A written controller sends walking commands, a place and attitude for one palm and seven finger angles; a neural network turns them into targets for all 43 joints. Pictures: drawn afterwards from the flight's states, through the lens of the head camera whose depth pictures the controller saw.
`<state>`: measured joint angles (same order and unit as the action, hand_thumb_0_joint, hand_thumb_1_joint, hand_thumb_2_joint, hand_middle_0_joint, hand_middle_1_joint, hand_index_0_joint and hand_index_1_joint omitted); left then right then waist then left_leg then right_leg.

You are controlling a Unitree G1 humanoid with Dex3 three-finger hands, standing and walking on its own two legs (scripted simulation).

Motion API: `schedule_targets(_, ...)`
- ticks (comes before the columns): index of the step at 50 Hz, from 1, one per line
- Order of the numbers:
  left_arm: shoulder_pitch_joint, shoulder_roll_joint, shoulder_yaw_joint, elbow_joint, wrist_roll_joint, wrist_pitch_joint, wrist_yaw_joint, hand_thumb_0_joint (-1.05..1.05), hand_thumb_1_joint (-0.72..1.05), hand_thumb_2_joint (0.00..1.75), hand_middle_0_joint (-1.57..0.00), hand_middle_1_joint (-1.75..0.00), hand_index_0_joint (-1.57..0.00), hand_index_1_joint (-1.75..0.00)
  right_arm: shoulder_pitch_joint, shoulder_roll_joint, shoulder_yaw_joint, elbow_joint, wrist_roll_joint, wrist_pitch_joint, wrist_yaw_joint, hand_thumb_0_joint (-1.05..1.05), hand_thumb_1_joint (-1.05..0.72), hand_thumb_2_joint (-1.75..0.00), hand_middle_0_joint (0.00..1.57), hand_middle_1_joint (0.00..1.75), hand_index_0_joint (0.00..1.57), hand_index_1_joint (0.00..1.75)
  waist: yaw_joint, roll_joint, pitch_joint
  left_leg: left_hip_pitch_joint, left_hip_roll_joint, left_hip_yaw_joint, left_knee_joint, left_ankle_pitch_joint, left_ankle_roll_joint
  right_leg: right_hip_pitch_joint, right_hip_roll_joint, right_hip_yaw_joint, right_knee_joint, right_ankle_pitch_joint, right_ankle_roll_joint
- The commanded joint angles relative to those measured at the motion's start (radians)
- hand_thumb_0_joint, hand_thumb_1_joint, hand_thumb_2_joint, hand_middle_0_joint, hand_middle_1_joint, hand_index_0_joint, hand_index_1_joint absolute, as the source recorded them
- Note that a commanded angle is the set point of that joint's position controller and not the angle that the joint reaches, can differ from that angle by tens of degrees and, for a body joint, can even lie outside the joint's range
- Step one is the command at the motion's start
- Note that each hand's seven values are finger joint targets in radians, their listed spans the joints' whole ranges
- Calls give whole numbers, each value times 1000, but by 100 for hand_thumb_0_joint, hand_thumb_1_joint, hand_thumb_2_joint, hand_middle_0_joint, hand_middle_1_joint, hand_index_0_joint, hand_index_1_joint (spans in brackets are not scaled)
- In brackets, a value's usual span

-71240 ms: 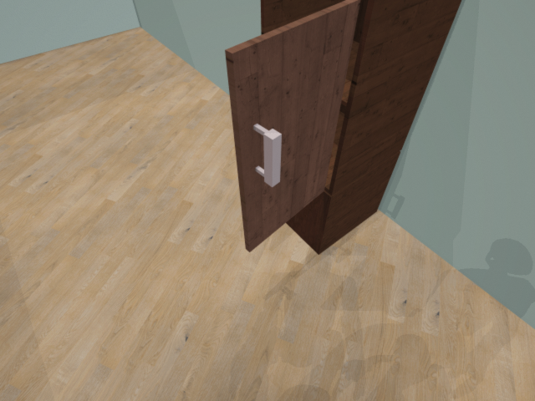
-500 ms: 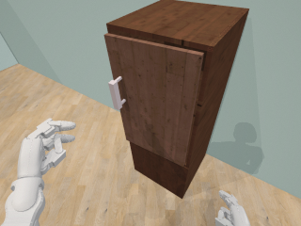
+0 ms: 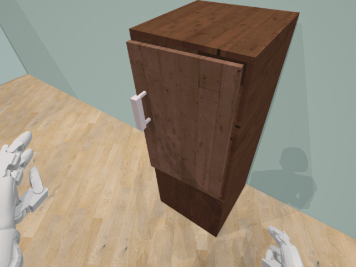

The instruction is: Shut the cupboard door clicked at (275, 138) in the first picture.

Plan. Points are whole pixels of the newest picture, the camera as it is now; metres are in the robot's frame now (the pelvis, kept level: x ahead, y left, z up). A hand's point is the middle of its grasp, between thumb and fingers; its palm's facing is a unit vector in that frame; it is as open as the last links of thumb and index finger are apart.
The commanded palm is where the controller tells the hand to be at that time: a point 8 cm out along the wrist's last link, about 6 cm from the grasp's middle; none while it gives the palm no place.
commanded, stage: draw the hand back to the body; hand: left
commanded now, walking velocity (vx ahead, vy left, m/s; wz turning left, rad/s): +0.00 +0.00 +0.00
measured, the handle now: (142, 110) +0.60 +0.21 +0.02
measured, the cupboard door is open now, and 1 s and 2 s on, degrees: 4 4 4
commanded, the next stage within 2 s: step back with the hand held close in 0.08 s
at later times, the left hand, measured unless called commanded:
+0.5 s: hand (31, 195) +0.18 +0.29 +0.14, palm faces +0.39 -0.77 -0.50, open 7.4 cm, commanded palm +0.12 +0.33 +0.17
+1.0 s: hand out of the picture +0.10 +0.29 +0.16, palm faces +0.48 -0.76 -0.44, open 7.4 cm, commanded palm +0.04 +0.32 +0.17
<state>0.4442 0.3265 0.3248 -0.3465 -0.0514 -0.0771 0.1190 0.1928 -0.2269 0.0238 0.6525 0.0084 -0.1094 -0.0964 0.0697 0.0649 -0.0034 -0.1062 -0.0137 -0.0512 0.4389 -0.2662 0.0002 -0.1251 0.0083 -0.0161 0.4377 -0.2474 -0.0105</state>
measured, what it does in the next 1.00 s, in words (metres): shifts its weight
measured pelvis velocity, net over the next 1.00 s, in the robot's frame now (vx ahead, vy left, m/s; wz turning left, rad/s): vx -0.09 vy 0.02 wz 0.03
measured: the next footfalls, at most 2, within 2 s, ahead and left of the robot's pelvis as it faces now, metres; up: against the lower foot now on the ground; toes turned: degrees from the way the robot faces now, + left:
right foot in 1.60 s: -0.22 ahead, -0.11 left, +0.00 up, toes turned -2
left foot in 1.78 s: -0.15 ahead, +0.12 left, +0.00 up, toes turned +7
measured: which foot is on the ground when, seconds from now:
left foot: down 0.00-1.00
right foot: down 0.00-1.00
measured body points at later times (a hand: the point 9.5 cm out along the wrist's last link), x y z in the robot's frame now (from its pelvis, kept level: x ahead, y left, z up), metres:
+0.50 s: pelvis -0.02 +0.03 +0.00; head +0.00 +0.01 +0.45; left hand +0.16 +0.33 +0.17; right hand +0.15 -0.23 -0.10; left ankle -0.01 +0.12 -0.74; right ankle +0.00 -0.11 -0.74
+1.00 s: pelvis -0.09 +0.02 -0.02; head -0.09 +0.04 +0.43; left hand +0.07 +0.33 +0.18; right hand +0.07 -0.23 -0.09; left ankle -0.02 +0.13 -0.74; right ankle +0.00 -0.11 -0.74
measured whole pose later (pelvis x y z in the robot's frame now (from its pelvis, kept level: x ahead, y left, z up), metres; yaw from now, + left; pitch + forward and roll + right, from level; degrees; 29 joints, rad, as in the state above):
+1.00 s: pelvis -0.09 +0.02 -0.02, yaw +2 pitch +0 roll -2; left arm 0.52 0.42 0.42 -0.50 -0.01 -0.22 0.18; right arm 0.25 -0.24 0.01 0.59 0.00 -0.03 -0.09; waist 0.00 -0.01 -0.02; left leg -0.44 0.00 -0.04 0.66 -0.25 0.03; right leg -0.40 0.00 -0.05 0.56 -0.17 0.01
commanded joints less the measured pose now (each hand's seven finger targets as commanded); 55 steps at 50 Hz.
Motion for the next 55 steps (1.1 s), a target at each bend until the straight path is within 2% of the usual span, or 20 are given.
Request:
schedule_targets(1,-88,224,148,-257,1,-77,26,0,90,90,-20,-30,-20,-30,-133,-75,-29,-164,-1,-68,-7,0,-90,-90,20,30,20,30,-4,47,-66,-43,3,60,-61,227,16,50,-23,-16,-62,174,3)
schedule_targets(8,-64,201,145,-183,-6,-68,12,0,90,90,-20,-30,-20,-30,-130,-81,-34,-161,2,-58,-5,0,-90,-90,20,30,20,30,-8,-14,7,-51,13,58,-75,197,17,10,-11,-16,-91,129,5)
schedule_targets(10,-77,201,142,-194,-9,-69,10,0,90,90,-20,-30,-20,-30,-128,-82,-34,-167,2,-52,-3,0,-90,-90,20,30,20,30,-8,-23,-11,-54,12,56,-78,194,17,26,-16,-16,-81,125,6)
schedule_targets(11,-136,297,233,-205,-6,-99,18,0,90,90,-20,-30,-20,-30,-114,-129,-54,-195,8,-28,7,0,-90,-90,20,30,20,30,-47,-18,23,-142,29,22,-12,123,37,-57,-75,83,-137,114,-4)
schedule_targets(12,-51,240,188,-140,-5,-105,14,0,90,90,-20,-30,-20,-30,-106,-115,-55,-180,5,-13,9,0,-90,-90,20,30,20,30,-52,-86,6,-133,19,15,32,97,37,-84,-114,104,-161,84,-17)
schedule_targets(16,17,237,172,-204,0,-124,24,0,90,90,-20,-30,-20,-30,-92,-108,-64,-189,6,18,13,0,-90,-90,20,30,20,30,-60,-104,-85,-135,16,20,97,116,29,-83,-178,123,-130,149,-51)
schedule_targets(19,46,273,204,-291,-3,-130,39,0,90,90,-20,-30,-20,-30,-92,-118,-69,-208,7,36,2,0,-90,-90,20,30,20,30,-62,-37,-170,-110,40,2,45,290,23,-27,-143,55,-25,304,-33)
schedule_targets(22,52,301,232,-367,-9,-128,50,0,90,90,-20,-30,-20,-30,-94,-130,-73,-238,4,54,-12,0,-90,-90,20,30,20,30,-57,52,-227,-118,80,-37,2,547,17,42,-65,-1,95,429,7)
schedule_targets(23,54,325,254,-367,-7,-125,51,0,90,90,-20,-30,-20,-30,-99,-133,-75,-237,2,57,-15,0,-90,-90,20,30,20,30,-51,84,-232,-114,86,-40,-1,583,13,33,-54,-2,112,423,12)
schedule_targets(25,71,306,245,-363,-8,-122,51,0,90,90,-20,-30,-20,-30,-87,-128,-75,-248,-1,66,-15,0,-90,-90,20,30,20,30,-52,86,-225,-152,107,-54,-10,605,10,42,-41,-2,145,385,15)
schedule_targets(27,87,291,243,-328,-9,-119,51,0,90,90,-20,-30,-20,-30,-78,-133,-80,-249,-2,72,-14,0,-90,-90,20,30,20,30,-55,44,-200,-219,122,-65,-30,509,17,50,-36,5,157,334,17)
schedule_targets(32,96,259,229,-256,0,-124,47,0,90,90,-20,-30,-20,-30,-74,-146,-79,-245,1,77,-11,0,-90,-90,20,30,20,30,-63,17,-118,-470,133,-88,-83,86,59,103,-43,40,164,245,20)
schedule_targets(35,71,256,219,-257,12,-136,48,0,90,90,-20,-30,-20,-30,-74,-147,-75,-245,2,72,-10,0,-90,-90,20,30,20,30,-68,5,-98,-548,126,-96,-89,-60,69,108,-46,51,165,209,20)
schedule_targets(38,35,291,239,-286,25,-151,53,0,90,90,-20,-30,-20,-30,-79,-153,-76,-250,2,65,-11,0,-90,-90,20,30,20,30,-70,-22,-76,-605,102,-86,-71,-273,80,81,-59,89,113,80,13)
schedule_targets(39,25,269,216,-294,28,-157,56,0,90,90,-20,-30,-20,-30,-78,-141,-69,-253,2,62,-10,0,-90,-90,20,30,20,30,-74,-27,-65,-620,91,-84,-55,-308,82,64,-70,99,98,26,9)
schedule_targets(43,-13,322,253,-361,38,-183,74,0,90,90,-20,-30,-20,-30,-66,-145,-72,-244,-6,40,-10,0,-90,-90,20,30,20,30,-78,-37,-71,-552,61,-63,21,-315,69,-48,-97,157,5,-135,-14)
schedule_targets(45,-17,306,239,-384,38,-197,83,0,90,90,-20,-30,-20,-30,-60,-135,-65,-239,-11,26,-10,0,-90,-90,20,30,20,30,-81,-9,-76,-536,64,-67,13,-300,66,-67,-96,138,7,-160,-13)
schedule_targets(48,3,313,255,-376,37,-208,91,0,90,90,-20,-30,-20,-30,-50,-145,-70,-227,-12,8,-13,0,-90,-90,20,30,20,30,-81,53,-78,-548,80,-77,-23,-318,66,-51,-65,105,35,-138,-2)
schedule_targets(51,18,282,244,-343,42,-217,93,0,90,90,-20,-30,-20,-30,-41,-150,-70,-224,-11,-2,-10,0,-90,-90,20,30,20,30,-79,93,-65,-680,119,-108,-74,-388,84,47,-32,86,124,-93,8)
schedule_targets(55,36,284,252,-317,46,-228,88,0,90,90,-20,-30,-20,-30,-40,-149,-78,-223,-6,-13,-5,0,-90,-90,20,30,20,30,-75,59,-66,-737,127,-105,-56,-392,89,85,-25,112,170,7,4)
